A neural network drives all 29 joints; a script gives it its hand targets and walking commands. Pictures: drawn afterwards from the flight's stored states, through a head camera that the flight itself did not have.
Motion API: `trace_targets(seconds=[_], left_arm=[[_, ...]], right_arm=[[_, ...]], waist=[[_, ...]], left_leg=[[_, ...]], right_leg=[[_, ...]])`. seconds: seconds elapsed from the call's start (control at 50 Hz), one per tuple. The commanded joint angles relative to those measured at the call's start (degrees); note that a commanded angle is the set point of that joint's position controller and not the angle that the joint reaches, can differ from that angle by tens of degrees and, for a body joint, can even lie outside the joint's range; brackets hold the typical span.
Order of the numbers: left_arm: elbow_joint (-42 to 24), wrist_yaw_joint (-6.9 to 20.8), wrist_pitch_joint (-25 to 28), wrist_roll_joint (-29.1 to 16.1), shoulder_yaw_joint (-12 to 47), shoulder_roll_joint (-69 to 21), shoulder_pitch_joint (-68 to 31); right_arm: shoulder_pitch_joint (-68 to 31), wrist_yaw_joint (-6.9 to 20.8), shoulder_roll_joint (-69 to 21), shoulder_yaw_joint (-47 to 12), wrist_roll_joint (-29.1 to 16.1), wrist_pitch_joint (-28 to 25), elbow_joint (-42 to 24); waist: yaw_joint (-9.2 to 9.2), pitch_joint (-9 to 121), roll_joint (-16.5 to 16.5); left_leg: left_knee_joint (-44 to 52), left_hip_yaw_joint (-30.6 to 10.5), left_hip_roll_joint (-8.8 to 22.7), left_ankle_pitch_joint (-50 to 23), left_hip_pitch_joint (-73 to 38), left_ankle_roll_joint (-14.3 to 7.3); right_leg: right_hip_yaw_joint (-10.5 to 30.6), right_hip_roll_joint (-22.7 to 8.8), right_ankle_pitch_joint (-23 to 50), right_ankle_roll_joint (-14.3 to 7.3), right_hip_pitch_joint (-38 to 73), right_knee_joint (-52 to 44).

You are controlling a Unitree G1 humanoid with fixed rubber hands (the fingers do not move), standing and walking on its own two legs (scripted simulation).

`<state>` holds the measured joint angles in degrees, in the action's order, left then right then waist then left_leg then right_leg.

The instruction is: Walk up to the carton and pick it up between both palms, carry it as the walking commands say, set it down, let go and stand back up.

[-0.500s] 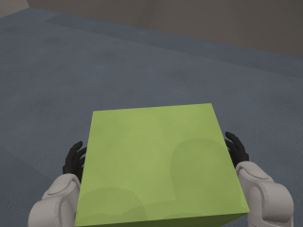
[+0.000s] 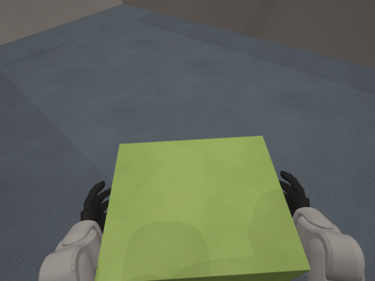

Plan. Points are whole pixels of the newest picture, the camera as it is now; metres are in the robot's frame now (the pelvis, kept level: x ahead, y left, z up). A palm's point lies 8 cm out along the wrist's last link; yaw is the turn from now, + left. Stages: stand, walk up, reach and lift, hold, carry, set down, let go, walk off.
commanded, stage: carry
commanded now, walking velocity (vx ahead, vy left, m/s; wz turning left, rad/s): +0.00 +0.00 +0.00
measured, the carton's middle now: (195, 226) +0.23 -0.01 +0.01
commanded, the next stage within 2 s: none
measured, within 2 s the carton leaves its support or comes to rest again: neither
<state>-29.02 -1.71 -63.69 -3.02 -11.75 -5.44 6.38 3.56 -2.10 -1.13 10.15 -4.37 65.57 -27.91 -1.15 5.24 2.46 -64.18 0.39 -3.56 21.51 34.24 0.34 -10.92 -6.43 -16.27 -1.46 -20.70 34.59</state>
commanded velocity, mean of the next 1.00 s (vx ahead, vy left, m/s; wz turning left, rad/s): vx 0.00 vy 0.00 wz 0.00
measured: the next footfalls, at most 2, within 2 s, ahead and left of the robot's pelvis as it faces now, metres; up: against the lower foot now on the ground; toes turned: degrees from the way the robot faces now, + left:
left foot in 0.22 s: +0.03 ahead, +0.22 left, +0.00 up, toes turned +13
right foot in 0.50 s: +0.04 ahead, -0.01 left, +0.00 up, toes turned +0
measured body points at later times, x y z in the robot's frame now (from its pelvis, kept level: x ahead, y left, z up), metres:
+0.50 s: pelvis -0.03 +0.11 +0.00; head -0.05 +0.11 +0.45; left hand +0.18 +0.32 +0.07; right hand +0.22 -0.05 +0.07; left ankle -0.01 +0.21 -0.73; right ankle +0.00 -0.01 -0.73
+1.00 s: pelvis -0.04 +0.11 +0.00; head -0.07 +0.11 +0.45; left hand +0.16 +0.33 +0.08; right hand +0.22 -0.04 +0.08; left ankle -0.01 +0.21 -0.73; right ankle +0.00 -0.01 -0.73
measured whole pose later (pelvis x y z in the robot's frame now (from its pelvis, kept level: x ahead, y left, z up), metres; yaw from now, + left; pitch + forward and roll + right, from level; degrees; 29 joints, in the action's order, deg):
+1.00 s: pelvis -0.04 +0.11 +0.00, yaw +7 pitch +2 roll -1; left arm -26.5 -2.3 -66.5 -3.3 -10.9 -2.9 3.0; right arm 3.1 -2.3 -2.5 10.8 -3.3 65.9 -26.0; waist 0.5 7.1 0.4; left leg -29.4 5.5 1.0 11.1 20.8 -2.4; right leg -6.4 -3.2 -12.4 0.8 -18.1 28.5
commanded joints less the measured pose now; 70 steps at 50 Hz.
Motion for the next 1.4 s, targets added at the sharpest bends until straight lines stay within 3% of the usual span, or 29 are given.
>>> trace_targets(seconds=[0.0, 0.06, 0.1, 0.14, 0.16, 0.18, 0.2, 0.22, 0.24, 0.28, 0.34, 0.4, 0.44, 0.48, 0.5, 0.52, 0.58, 0.76, 1.38], left_arm=[[-10.1, 4.6, -0.3, -10.0, 43.0, -35.5, -22.4], [-9.6, 4.8, -1.2, -10.8, 43.0, -34.1, -20.8], [-10.4, 4.9, -1.2, -11.3, 43.7, -34.1, -20.6], [-11.3, 4.9, -1.0, -11.4, 44.8, -34.3, -20.9], [-11.5, 4.8, -1.1, -11.4, 45.2, -34.4, -20.9], [-11.6, 4.8, -1.1, -11.4, 45.7, -34.2, -21.3], [-11.4, 4.6, -1.2, -11.3, 46.1, -33.3, -22.1], [-12.2, 4.6, -1.6, -11.8, 47.3, -34.2, -22.6], [-12.6, 5.0, -1.4, -12.8, 48.5, -37.0, -24.9], [-12.8, 5.9, -1.1, -14.8, 50.5, -41.1, -28.1], [-11.4, 5.9, -0.5, -14.2, 50.9, -41.8, -27.5], [-10.7, 5.1, -0.5, -12.5, 49.3, -39.8, -25.6], [-9.6, 4.6, -0.9, -10.9, 47.7, -38.5, -23.4], [-8.2, 4.3, -1.4, -9.4, 45.6, -37.2, -21.8], [-7.4, 4.3, -1.4, -8.6, 44.6, -36.4, -22.3], [-6.9, 4.4, -1.4, -8.6, 44.4, -36.8, -23.4], [-6.6, 4.2, -1.8, -8.3, 43.7, -36.9, -24.3], [-6.9, 4.3, -2.6, -10.2, 45.3, -37.6, -26.5], [-5.9, 4.3, -0.9, -9.8, 45.5, -38.3, -26.5]], right_arm=[[-22.9, 4.8, -42.2, -45.6, -9.0, -0.8, -8.8], [-20.5, 3.3, -42.0, -44.7, -8.1, -0.5, -7.8], [-20.4, 2.9, -42.1, -44.5, -8.3, -0.5, -8.3], [-19.6, 2.8, -42.0, -44.2, -8.5, -0.4, -8.0], [-18.7, 2.9, -41.5, -43.7, -8.4, -0.4, -7.6], [-18.3, 3.2, -40.7, -43.1, -8.1, -0.5, -7.4], [-18.0, 3.6, -39.6, -42.6, -7.7, -0.5, -6.8], [-16.5, 3.5, -39.6, -41.2, -6.8, -0.6, -6.5], [-18.0, 4.0, -41.0, -41.0, -7.2, -0.8, -8.0], [-19.0, 4.6, -42.5, -40.8, -7.1, -1.5, -9.2], [-18.7, 5.4, -42.6, -41.4, -7.4, -2.2, -9.1], [-18.8, 5.6, -41.6, -42.6, -8.0, -2.2, -9.2], [-19.2, 5.6, -40.9, -43.2, -8.4, -1.7, -9.0], [-19.7, 5.4, -40.6, -43.7, -8.5, -1.1, -8.0], [-21.3, 5.3, -40.9, -44.8, -8.7, -0.8, -8.2], [-23.0, 5.5, -41.3, -45.3, -9.2, -0.6, -8.3], [-24.7, 5.7, -41.5, -45.1, -9.6, -0.2, -8.2], [-22.9, 5.2, -41.0, -42.9, -7.9, 0.5, -6.4], [-23.4, 5.7, -40.6, -43.4, -8.2, -1.5, -6.7]], waist=[[0.87, 3.4, -11.8], [1.09, 6.1, -16.6], [1.44, 7.6, -19.4], [1.21, 9.5, -19.4], [0.83, 11.4, -16.6], [0.76, 14.0, -9.3], [0.81, 12.6, 1.5], [0.33, 12.1, 14.6], [0.45, 12.2, 12.0], [0.16, 10.7, 8.7], [0.11, 11.3, 7.4], [0.27, 11.0, 7.0], [0.99, 10.8, 6.6], [1.42, 11.2, 2.2], [1.14, 9.0, -3.6], [0.76, 7.9, -5.9], [0.88, 5.9, -3.8], [1.11, 7.0, -1.0], [1.13, 9.3, -2.4]], left_leg=[[0.6, 0.3, 5.4, -2.1, 2.7, 2.0], [13.3, 6.1, 3.4, 1.9, -3.6, 1.4], [21.5, 8.5, 2.6, 3.1, -5.8, 0.9], [32.8, 9.8, 2.0, -0.4, -10.4, 0.1], [41.3, 10.3, 1.8, -5.3, -16.5, 0.2], [45.1, 5.6, 5.7, -8.6, -25.7, 0.5], [47.7, -9.2, 17.8, -18.0, -31.5, -1.4], [43.9, -21.3, 27.4, -36.6, -32.1, -7.1], [40.7, -15.4, 24.9, -41.2, -28.9, -9.1], [40.6, -8.4, 20.3, -31.8, -24.5, -7.5], [42.6, -6.5, 18.3, -21.6, -22.3, -6.8], [43.7, -8.4, 18.5, -17.5, -20.9, -7.2], [43.5, -7.9, 17.3, -13.8, -18.4, -6.4], [42.0, -6.3, 15.0, -8.5, -13.6, -4.4], [40.2, -2.5, 11.6, -10.2, -13.5, -2.2], [39.4, -1.0, 10.4, -9.5, -16.4, -1.6], [42.0, -3.0, 11.2, -5.1, -16.8, -2.1], [43.3, -3.8, 11.9, -4.3, -17.4, -2.3], [38.8, -1.5, 11.0, -11.6, -19.2, -2.2]], right_leg=[[10.0, -15.4, 10.2, -2.0, 5.6, -15.9], [5.4, -13.9, 17.2, -2.2, 6.6, -13.5], [4.7, -14.1, 18.8, -2.5, 9.3, -12.3], [3.8, -14.1, 22.3, -1.0, 11.3, -8.9], [2.1, -12.8, 21.9, 1.1, 10.4, -4.7], [0.6, -11.2, 14.1, 3.8, 4.5, 1.0], [0.2, -8.4, -5.3, 7.0, -6.5, 8.1], [-0.8, -2.3, -20.5, 9.0, -16.0, 15.1], [4.5, -3.4, -20.6, 8.1, -13.3, 19.1], [6.9, -2.4, -15.3, 7.4, -12.1, 21.9], [7.8, -1.2, -10.2, 6.6, -9.3, 18.8], [6.5, 1.3, -8.8, 5.1, -4.1, 7.9], [4.7, 2.4, -3.0, 4.3, 2.6, -4.0], [6.3, -0.7, 5.9, 4.5, 12.4, -11.8], [10.1, -4.3, 8.4, 3.7, 10.1, -11.4], [10.2, -4.3, 6.3, 2.8, 6.0, -11.1], [8.7, -2.2, -2.1, 2.5, 2.5, -12.6], [8.5, -0.5, 1.3, 2.0, 2.6, -11.3], [9.3, -1.2, 4.6, 0.6, 2.1, -10.4]])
